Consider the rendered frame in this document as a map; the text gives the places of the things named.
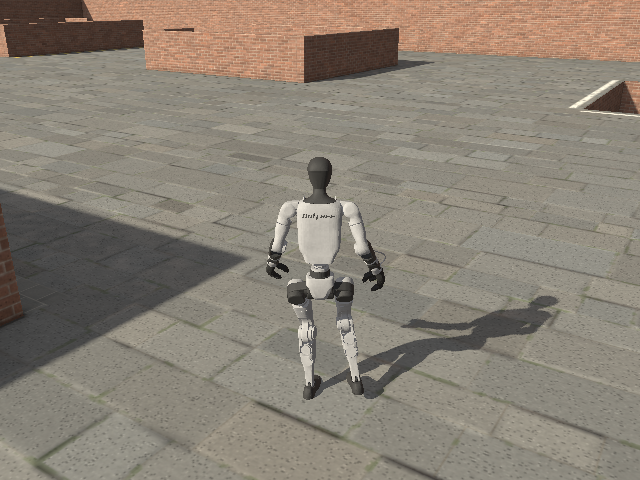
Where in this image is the robot left forearm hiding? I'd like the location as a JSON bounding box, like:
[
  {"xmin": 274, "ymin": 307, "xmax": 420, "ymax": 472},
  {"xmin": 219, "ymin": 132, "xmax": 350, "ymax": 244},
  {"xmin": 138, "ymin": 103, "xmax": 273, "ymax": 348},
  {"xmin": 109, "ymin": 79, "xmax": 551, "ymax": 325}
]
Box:
[{"xmin": 267, "ymin": 238, "xmax": 282, "ymax": 267}]

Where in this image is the robot left hand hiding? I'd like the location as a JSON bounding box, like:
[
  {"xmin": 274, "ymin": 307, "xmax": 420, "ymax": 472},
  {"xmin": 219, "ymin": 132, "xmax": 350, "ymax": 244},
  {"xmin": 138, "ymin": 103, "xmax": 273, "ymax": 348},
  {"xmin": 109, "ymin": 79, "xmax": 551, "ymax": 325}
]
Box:
[{"xmin": 266, "ymin": 263, "xmax": 289, "ymax": 279}]

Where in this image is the robot right hand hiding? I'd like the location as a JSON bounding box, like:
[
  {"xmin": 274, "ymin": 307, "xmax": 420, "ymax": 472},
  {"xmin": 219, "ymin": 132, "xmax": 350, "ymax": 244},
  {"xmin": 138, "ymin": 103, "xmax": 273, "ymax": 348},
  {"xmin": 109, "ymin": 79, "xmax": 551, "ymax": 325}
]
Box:
[{"xmin": 362, "ymin": 268, "xmax": 385, "ymax": 291}]

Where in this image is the robot right shin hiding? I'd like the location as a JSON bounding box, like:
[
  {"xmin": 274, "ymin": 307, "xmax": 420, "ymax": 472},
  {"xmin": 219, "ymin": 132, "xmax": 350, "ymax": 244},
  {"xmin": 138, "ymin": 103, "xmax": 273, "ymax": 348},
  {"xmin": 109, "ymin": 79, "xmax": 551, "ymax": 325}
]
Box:
[{"xmin": 340, "ymin": 314, "xmax": 360, "ymax": 382}]

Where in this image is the robot right forearm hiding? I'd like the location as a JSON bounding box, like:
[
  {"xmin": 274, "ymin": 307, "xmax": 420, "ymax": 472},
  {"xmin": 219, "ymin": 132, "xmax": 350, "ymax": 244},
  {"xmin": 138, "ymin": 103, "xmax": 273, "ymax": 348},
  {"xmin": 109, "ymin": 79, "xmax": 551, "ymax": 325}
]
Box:
[{"xmin": 361, "ymin": 240, "xmax": 382, "ymax": 275}]

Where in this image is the right robot upper arm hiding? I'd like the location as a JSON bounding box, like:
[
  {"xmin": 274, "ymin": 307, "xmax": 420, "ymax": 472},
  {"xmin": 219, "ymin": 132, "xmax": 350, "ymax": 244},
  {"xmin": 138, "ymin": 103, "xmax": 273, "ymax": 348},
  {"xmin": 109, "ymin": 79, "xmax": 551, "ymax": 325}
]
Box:
[{"xmin": 340, "ymin": 200, "xmax": 370, "ymax": 256}]

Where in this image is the left robot upper arm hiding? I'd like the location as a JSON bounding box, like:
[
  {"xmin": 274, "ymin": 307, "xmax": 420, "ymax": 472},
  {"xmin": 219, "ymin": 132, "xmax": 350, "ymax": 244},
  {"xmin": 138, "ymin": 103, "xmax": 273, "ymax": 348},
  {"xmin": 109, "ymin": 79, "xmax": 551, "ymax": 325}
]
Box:
[{"xmin": 271, "ymin": 200, "xmax": 299, "ymax": 253}]

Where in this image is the right robot foot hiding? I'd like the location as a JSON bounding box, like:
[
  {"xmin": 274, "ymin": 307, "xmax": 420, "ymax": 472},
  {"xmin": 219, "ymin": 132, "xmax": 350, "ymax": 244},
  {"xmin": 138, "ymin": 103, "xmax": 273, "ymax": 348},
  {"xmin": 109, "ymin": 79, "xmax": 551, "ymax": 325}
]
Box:
[{"xmin": 346, "ymin": 371, "xmax": 364, "ymax": 395}]

